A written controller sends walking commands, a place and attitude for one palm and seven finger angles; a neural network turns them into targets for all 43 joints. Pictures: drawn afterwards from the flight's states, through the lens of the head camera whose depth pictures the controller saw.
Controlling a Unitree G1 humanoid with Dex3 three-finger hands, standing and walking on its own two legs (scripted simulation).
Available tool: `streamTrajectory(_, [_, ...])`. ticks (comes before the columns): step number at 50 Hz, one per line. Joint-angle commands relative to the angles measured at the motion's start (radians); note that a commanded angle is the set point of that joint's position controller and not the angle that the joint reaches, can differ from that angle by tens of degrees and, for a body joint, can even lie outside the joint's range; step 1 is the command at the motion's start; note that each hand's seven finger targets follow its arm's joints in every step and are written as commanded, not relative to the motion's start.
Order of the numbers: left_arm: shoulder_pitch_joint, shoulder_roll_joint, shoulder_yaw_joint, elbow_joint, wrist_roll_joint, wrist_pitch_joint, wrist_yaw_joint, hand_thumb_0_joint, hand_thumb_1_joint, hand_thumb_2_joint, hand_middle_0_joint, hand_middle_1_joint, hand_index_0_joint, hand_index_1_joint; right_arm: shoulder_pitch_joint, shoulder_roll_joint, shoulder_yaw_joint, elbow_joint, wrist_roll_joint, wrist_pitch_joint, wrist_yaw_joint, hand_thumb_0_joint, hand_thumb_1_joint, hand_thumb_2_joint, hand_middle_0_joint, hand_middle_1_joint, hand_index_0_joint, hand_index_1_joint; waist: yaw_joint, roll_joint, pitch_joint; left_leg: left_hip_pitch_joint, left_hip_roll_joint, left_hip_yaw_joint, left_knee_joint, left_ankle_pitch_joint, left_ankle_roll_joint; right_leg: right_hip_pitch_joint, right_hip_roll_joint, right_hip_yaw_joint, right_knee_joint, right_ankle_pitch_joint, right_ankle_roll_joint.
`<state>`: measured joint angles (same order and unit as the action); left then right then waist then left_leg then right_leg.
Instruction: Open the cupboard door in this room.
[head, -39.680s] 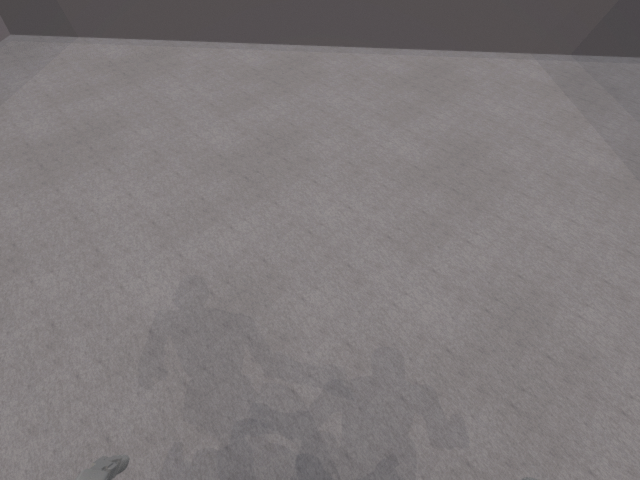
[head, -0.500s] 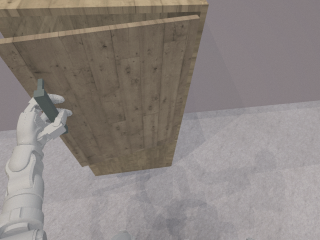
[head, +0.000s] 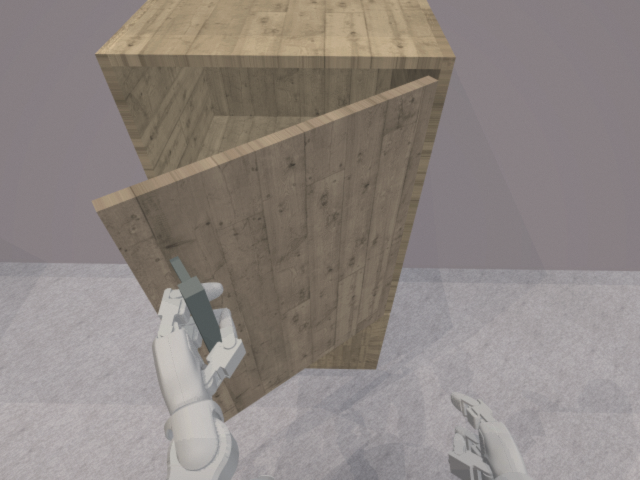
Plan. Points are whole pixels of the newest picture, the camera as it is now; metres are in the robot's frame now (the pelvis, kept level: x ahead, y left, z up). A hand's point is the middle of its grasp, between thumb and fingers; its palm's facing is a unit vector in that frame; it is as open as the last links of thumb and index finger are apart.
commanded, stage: pull the door open along its arc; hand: left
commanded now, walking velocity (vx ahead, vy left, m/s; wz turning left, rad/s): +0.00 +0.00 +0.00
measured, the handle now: (199, 312) +0.30 +0.17 +0.07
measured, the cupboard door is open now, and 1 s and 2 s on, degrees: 36 39 42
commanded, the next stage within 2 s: open thumb and fingers to let go in 0.02 s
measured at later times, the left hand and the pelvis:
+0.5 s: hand (244, 363) +0.23 +0.10 +0.08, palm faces +0.46 -0.89 +0.01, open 9.6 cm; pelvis -0.01 -0.03 +0.00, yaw +1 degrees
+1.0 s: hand (242, 362) +0.24 +0.11 +0.07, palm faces +0.40 -0.92 +0.02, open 15.1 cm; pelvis -0.01 +0.00 +0.00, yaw +0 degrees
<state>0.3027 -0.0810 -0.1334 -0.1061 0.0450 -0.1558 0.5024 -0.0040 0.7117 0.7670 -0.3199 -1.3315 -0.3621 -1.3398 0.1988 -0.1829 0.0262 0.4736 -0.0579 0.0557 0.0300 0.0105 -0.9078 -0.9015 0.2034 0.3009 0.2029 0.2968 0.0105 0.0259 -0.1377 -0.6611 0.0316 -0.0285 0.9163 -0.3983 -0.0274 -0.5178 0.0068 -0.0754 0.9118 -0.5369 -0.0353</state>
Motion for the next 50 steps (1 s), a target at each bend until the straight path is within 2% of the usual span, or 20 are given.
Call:
streamTrajectory(1, [0.079,0.002,-0.075,-0.263,0.056,-0.052,-0.006,0.0,0.9,0.9,-0.4,-1.35,-0.4,-1.35,-0.066,-0.101,-0.043,-0.16,0.0,-0.041,-0.014,0.0,-0.9,-0.9,0.2,0.3,0.2,0.3,-0.015,-0.062,-0.143,0.191,-0.025,0.01,-0.097,0.239,0.051,0.028,0.005,0.026,-0.16,0.434,0.013])
streamTrajectory(5, [-0.03,0.006,-0.068,-0.271,0.047,-0.082,0.002,0.0,0.9,0.9,-0.4,-1.35,-0.4,-1.35,-0.091,-0.096,-0.034,-0.15,-0.008,-0.054,-0.031,0.0,-0.9,-0.9,0.2,0.3,0.2,0.3,-0.032,-0.089,-0.087,0.152,-0.037,0.006,-0.067,0.172,0.052,-0.021,-0.013,0.057,-0.178,0.394,0.03])
streamTrajectory(6, [-0.119,0.033,-0.045,-0.246,0.053,-0.092,0.014,0.0,0.9,0.9,-0.4,-1.35,-0.4,-1.35,-0.091,-0.095,-0.031,-0.129,-0.012,-0.057,-0.039,0.0,-0.9,-0.9,0.2,0.3,0.2,0.3,-0.05,-0.122,-0.047,0.13,-0.035,-0.003,-0.056,0.148,0.053,-0.049,-0.015,0.067,-0.19,0.346,0.032])
streamTrajectory(9, [-0.106,0.037,0.001,-0.194,0.033,-0.125,0.022,0.0,0.69,0.81,-0.385,-1.327,-0.385,-1.327,-0.116,-0.085,-0.032,-0.114,-0.016,-0.068,-0.05,0.0,-0.9,-0.9,0.2,0.3,0.2,0.3,-0.021,-0.119,-0.068,0.109,-0.044,0.001,-0.039,0.109,0.05,-0.054,-0.032,0.107,-0.214,0.28,0.038])
streamTrajectory(12, [-0.108,0.051,0.019,-0.201,0.009,-0.139,0.006,0.0,0.48,0.72,-0.37,-1.305,-0.37,-1.305,-0.111,-0.084,-0.039,-0.107,-0.011,-0.072,-0.053,0.0,-0.9,-0.9,0.2,0.3,0.2,0.3,-0.006,-0.092,-0.123,0.124,-0.046,0.007,-0.043,0.13,0.047,-0.003,-0.046,0.135,-0.221,0.331,0.042])
streamTrajectory(15, [-0.083,0.055,0.028,-0.21,-0.024,-0.142,-0.019,0.0,0.27,0.63,-0.355,-1.283,-0.355,-1.283,-0.1,-0.088,-0.04,-0.106,-0.007,-0.074,-0.055,0.0,-0.9,-0.9,0.2,0.3,0.2,0.3,-0.005,-0.092,-0.148,0.134,-0.047,0.009,-0.05,0.161,0.046,0.046,-0.056,0.149,-0.223,0.444,0.055])
streamTrajectory(16, [-0.065,0.067,0.041,-0.201,-0.03,-0.14,-0.028,0.0,0.2,0.6,-0.35,-1.275,-0.35,-1.275,-0.094,-0.091,-0.042,-0.105,-0.005,-0.073,-0.055,0.0,-0.9,-0.9,0.2,0.3,0.2,0.3,-0.008,-0.111,-0.14,0.131,-0.045,0.006,-0.052,0.168,0.047,0.057,-0.057,0.151,-0.227,0.465,0.057])
streamTrajectory(19, [-0.058,0.051,0.024,-0.214,-0.041,-0.15,-0.04,0.0,-0.01,0.51,-0.335,-1.253,-0.335,-1.253,-0.092,-0.093,-0.041,-0.108,-0.004,-0.076,-0.053,0.0,-0.9,-0.9,0.2,0.3,0.2,0.3,-0.01,-0.099,-0.12,0.135,-0.045,0.005,-0.063,0.174,0.047,0.056,-0.058,0.138,-0.213,0.512,0.061])
streamTrajectory(21, [-0.022,0.069,0.046,-0.184,-0.041,-0.156,-0.043,0.0,-0.15,0.45,-0.325,-1.237,-0.325,-1.237,-0.09,-0.099,-0.044,-0.105,-0.003,-0.076,-0.052,0.0,-0.9,-0.9,0.2,0.3,0.2,0.3,-0.013,-0.139,-0.091,0.124,-0.043,0.001,-0.063,0.167,0.049,0.048,-0.056,0.139,-0.224,0.496,0.062])
streamTrajectory(23, [-0.044,0.045,0.014,-0.193,-0.036,-0.167,-0.047,0.0,-0.29,0.39,-0.315,-1.222,-0.315,-1.222,-0.094,-0.101,-0.044,-0.111,-0.007,-0.078,-0.049,0.0,-0.9,-0.9,0.2,0.3,0.2,0.3,-0.019,-0.125,-0.091,0.124,-0.045,0.004,-0.063,0.156,0.051,0.027,-0.058,0.132,-0.213,0.481,0.064])
streamTrajectory(26, [-0.052,0.055,0.018,-0.19,-0.029,-0.18,-0.05,0.0,-0.5,0.3,-0.3,-1.2,-0.3,-1.2,-0.089,-0.105,-0.048,-0.111,-0.007,-0.082,-0.048,0.0,-0.9,-0.9,0.2,0.3,0.2,0.3,-0.021,-0.135,-0.083,0.123,-0.043,0.002,-0.062,0.146,0.054,0.011,-0.054,0.129,-0.217,0.434,0.058])
streamTrajectory(28, [-0.051,0.056,0.021,-0.191,-0.03,-0.187,-0.053,0.0,-0.5,0.3,-0.3,-1.2,-0.3,-1.2,-0.092,-0.104,-0.05,-0.112,-0.006,-0.082,-0.048,0.0,-0.9,-0.9,0.2,0.3,0.2,0.3,-0.016,-0.123,-0.1,0.124,-0.044,0.005,-0.062,0.145,0.053,0.011,-0.055,0.128,-0.209,0.433,0.057])
streamTrajectory(32, [-0.039,0.047,0.005,-0.219,-0.021,-0.192,-0.044,0.0,-0.5,0.3,-0.267,-1.0,-0.267,-1.0,-0.09,-0.103,-0.05,-0.119,-0.004,-0.083,-0.045,0.0,-0.9,-0.9,0.2,0.3,0.2,0.3,-0.011,-0.075,-0.13,0.143,-0.043,0.009,-0.063,0.162,0.055,0.004,-0.043,0.104,-0.182,0.432,0.046])
streamTrajectory(37, [-0.044,0.043,-0.003,-0.198,-0.015,-0.177,-0.031,0.0,-0.5,0.3,-0.225,-0.75,-0.225,-0.75,-0.094,-0.105,-0.046,-0.123,-0.006,-0.083,-0.046,0.0,-0.9,-0.9,0.2,0.3,0.2,0.3,-0.019,-0.097,-0.091,0.133,-0.042,0.007,-0.062,0.142,0.056,-0.025,-0.035,0.09,-0.189,0.375,0.042])
streamTrajectory(39, [-0.085,0.032,-0.022,-0.223,-0.005,-0.173,-0.026,0.0,-0.5,0.3,-0.208,-0.65,-0.208,-0.65,-0.096,-0.103,-0.045,-0.127,-0.008,-0.08,-0.046,0.0,-0.9,-0.9,0.2,0.3,0.2,0.3,-0.02,-0.08,-0.122,0.144,-0.044,0.009,-0.059,0.147,0.057,-0.029,-0.032,0.085,-0.179,0.37,0.04])
streamTrajectory(40, [-0.064,0.041,-0.009,-0.21,-0.003,-0.167,-0.021,0.0,-0.5,0.3,-0.2,-0.6,-0.2,-0.6,-0.091,-0.103,-0.045,-0.129,-0.007,-0.077,-0.047,0.0,-0.9,-0.9,0.2,0.3,0.2,0.3,-0.014,-0.084,-0.117,0.141,-0.041,0.008,-0.063,0.148,0.055,-0.026,-0.028,0.079,-0.177,0.359,0.035])
streamTrajectory(43, [-0.095,0.029,-0.021,-0.202,0.001,-0.149,-0.01,0.0,-0.5,0.3,-0.175,-0.45,-0.175,-0.45,-0.097,-0.102,-0.04,-0.128,-0.008,-0.071,-0.049,0.0,-0.9,-0.9,0.2,0.3,0.2,0.3,-0.021,-0.096,-0.108,0.142,-0.041,0.006,-0.067,0.143,0.057,-0.039,-0.021,0.065,-0.174,0.331,0.032])
streamTrajectory(46, [-0.071,0.024,-0.018,-0.193,0.007,-0.134,0.004,0.0,-0.5,0.3,-0.15,-0.3,-0.15,-0.3,-0.098,-0.099,-0.038,-0.132,-0.01,-0.068,-0.05,0.0,-0.9,-0.9,0.2,0.3,0.2,0.3,-0.008,-0.095,-0.119,0.144,-0.04,0.004,-0.071,0.148,0.056,-0.03,-0.013,0.057,-0.172,0.316,0.026])
streamTrajectory(48, [-0.081,0.024,-0.013,-0.195,0.008,-0.122,0.01,0.0,-0.5,0.3,-0.15,-0.3,-0.15,-0.3,-0.107,-0.096,-0.036,-0.13,-0.008,-0.061,-0.049,0.0,-0.9,-0.9,0.2,0.3,0.2,0.3,-0.004,-0.073,-0.121,0.147,-0.039,0.006,-0.077,0.148,0.053,-0.035,-0.009,0.049,-0.166,0.304,0.022])
streamTrajectory(50, [-0.084,-0.013,-0.052,-0.218,0.007,-0.116,0.009,0.0,-0.5,0.3,-0.15,-0.3,-0.15,-0.3,-0.108,-0.096,-0.036,-0.138,-0.006,-0.062,-0.045,0.0,-0.9,-0.9,0.2,0.3,0.2,0.3,-0.011,-0.06,-0.126,0.165,-0.037,0.004,-0.077,0.161,0.053,-0.042,-0.005,0.038,-0.159,0.313,0.019])
